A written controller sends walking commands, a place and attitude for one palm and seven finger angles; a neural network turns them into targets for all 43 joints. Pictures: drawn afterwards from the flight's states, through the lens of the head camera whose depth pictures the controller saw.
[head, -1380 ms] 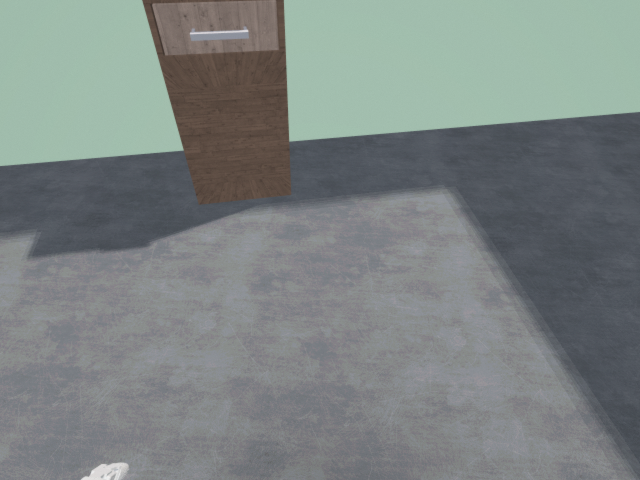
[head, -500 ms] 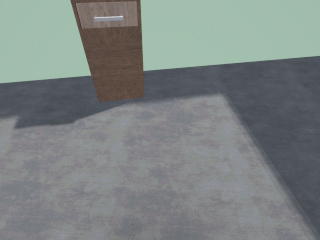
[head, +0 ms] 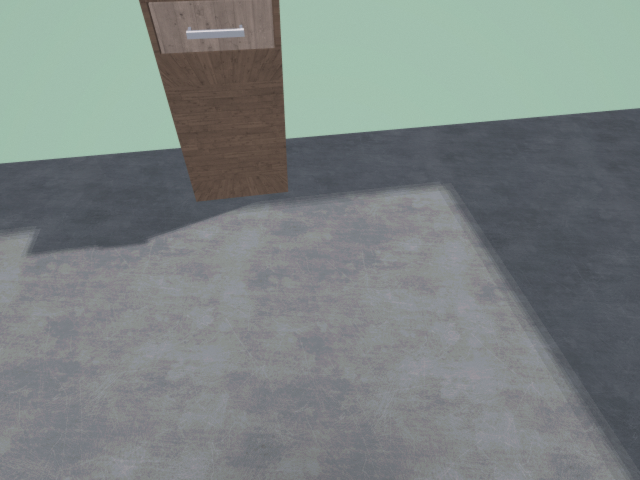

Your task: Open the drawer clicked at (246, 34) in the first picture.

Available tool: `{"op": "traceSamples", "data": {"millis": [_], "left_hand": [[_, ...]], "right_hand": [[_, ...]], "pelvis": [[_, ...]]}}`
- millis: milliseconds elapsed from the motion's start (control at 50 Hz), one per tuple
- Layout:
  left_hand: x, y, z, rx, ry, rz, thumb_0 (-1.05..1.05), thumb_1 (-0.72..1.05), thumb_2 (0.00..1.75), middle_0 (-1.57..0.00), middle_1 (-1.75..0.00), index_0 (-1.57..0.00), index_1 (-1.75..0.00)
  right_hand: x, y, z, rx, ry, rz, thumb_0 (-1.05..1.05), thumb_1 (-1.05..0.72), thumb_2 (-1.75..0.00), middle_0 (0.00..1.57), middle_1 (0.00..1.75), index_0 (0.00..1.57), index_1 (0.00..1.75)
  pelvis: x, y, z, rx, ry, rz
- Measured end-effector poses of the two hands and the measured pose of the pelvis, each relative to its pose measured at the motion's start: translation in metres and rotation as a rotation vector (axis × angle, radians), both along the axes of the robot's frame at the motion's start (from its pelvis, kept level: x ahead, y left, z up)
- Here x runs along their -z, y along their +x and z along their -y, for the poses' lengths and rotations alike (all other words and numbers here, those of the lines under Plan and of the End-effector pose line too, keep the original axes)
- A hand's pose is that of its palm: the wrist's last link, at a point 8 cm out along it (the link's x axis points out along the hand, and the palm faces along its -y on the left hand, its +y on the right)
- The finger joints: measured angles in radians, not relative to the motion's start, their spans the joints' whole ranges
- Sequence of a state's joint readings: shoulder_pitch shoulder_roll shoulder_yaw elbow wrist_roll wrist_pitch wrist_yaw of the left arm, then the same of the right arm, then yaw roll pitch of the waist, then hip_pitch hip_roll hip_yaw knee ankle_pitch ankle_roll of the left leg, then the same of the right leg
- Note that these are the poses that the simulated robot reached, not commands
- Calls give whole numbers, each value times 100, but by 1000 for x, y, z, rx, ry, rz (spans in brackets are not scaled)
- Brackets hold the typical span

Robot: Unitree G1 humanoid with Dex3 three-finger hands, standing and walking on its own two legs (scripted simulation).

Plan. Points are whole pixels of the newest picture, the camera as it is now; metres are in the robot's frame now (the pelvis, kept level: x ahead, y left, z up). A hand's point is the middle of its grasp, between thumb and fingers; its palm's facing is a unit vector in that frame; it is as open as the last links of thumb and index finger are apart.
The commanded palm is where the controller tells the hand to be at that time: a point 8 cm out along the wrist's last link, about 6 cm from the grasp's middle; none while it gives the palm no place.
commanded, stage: look at it before walking up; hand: left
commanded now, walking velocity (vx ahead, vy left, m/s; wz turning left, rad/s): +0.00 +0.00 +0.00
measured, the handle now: (215, 31) +1.40 +0.44 -0.02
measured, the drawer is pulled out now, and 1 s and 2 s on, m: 0.00 0.00 0.00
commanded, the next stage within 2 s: walk to a spot facing it in 0.06 s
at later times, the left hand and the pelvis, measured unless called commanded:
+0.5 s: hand out of the picture +0.03 +0.21 -0.20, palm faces +0.05 -0.98 -0.17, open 7.4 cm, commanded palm none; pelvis +0.06 +0.02 -0.02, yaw +1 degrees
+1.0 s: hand (248, 338) +0.39 +0.16 -0.19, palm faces +0.01 -0.99 -0.17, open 7.3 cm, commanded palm none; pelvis +0.29 -0.02 -0.03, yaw +1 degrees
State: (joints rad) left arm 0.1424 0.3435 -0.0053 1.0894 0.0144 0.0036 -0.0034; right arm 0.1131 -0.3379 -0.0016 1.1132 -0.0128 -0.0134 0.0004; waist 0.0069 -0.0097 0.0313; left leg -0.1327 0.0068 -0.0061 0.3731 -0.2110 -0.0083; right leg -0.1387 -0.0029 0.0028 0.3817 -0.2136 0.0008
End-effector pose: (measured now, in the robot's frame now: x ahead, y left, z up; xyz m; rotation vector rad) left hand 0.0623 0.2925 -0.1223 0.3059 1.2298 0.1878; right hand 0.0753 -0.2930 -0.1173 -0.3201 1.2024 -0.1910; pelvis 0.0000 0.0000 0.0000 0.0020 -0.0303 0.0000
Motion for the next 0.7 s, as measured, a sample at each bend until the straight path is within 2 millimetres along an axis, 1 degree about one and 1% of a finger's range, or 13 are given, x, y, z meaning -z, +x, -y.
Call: {"op": "traceSamples", "data": {"millis": [200, 260, 320, 380, 480, 520, 560, 600, 640, 700], "left_hand": [[-1, 3, 1, -1, 4, 3, 1, 91, 90, -21, -30, -21, -30], [3, 2, 6, -9, -4, -4, 1, 91, 90, -20, -30, -20, -30], [11, -5, 15, -23, -39, -27, 1, 91, 90, -20, -30, -20, -30], [23, -16, 24, -58, -85, -60, 1, 91, 90, -20, -30, -20, -30], [45, -37, 30, -122, -160, -161, 1, 91, 90, -20, -30, -20, -30], [48, -38, 31, -115, -176, -226, 1, 91, 90, -20, -30, -20, -30], [45, -27, 32, -98, -185, -260, 1, 91, 90, -20, -30, -20, -30], [42, -4, 33, -87, -193, -252, 1, 91, 90, -20, -30, -20, -30], [39, 26, 33, -79, -197, -215, 1, 91, 90, -20, -30, -20, -30], [37, 81, 36, -59, -199, -145, 1, 91, 90, -20, -30, -20, -30]], "right_hand": [[0, 1, 1, 0, 0, -2, 0, -91, -90, 20, 30, 20, 30], [4, -1, -4, 3, 10, -13, 0, -91, -90, 20, 30, 20, 30], [12, -8, -15, 9, 36, -46, 0, -91, -90, 20, 30, 20, 30], [19, -15, -30, 17, 58, -96, 0, -91, -90, 20, 30, 20, 30], [25, -19, -62, 46, 79, -155, 0, -91, -90, 20, 30, 20, 30], [26, -22, -74, 82, 90, -153, 0, -91, -90, 20, 30, 20, 30], [24, -30, -87, 124, 101, -172, 0, -91, -90, 20, 30, 20, 30], [20, -41, -99, 155, 116, -223, 0, -91, -90, 20, 30, 20, 30], [16, -51, -109, 179, 133, -293, 0, -91, -90, 20, 30, 20, 30], [10, -61, -121, 217, 157, -393, 0, -91, -90, 20, 30, 20, 30]], "pelvis": [[0, 2, 2, 1, 0, -1], [1, 6, 2, 2, -1, -4], [4, 16, 1, 2, -4, -12], [8, 30, -4, -12, -17, -22], [15, 58, -21, -21, -20, -23], [16, 71, -26, 0, -15, -26], [13, 85, -29, 5, -18, -28], [9, 97, -30, -3, -22, -29], [7, 111, -30, -10, -24, -31], [6, 133, -27, -9, -21, -36]]}}
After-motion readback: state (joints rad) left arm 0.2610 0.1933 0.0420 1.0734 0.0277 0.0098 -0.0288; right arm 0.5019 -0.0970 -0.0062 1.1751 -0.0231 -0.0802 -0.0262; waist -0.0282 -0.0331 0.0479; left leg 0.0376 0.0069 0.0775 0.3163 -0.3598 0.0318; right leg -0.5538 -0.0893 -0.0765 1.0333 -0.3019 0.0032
